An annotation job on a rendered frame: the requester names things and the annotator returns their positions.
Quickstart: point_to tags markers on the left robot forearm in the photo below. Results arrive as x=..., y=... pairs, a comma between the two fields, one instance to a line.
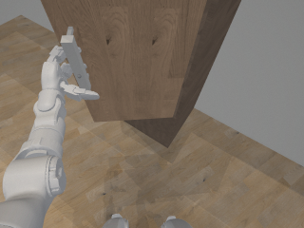
x=47, y=134

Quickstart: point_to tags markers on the left robot upper arm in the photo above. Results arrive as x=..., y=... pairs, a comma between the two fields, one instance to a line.
x=31, y=184

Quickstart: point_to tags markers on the robot left hand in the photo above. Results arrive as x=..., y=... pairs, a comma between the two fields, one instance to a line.
x=55, y=77

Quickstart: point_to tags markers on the robot left shin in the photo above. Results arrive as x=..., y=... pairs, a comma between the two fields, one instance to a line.
x=116, y=216

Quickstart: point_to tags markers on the handle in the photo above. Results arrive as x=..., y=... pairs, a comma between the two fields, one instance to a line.
x=74, y=58

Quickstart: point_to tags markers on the robot right shin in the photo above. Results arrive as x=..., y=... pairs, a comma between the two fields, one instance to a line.
x=171, y=217

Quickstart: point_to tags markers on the cupboard door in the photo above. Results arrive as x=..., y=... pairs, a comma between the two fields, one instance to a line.
x=136, y=52

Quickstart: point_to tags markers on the robot shin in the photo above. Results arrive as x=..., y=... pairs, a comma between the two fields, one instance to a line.
x=171, y=217
x=116, y=216

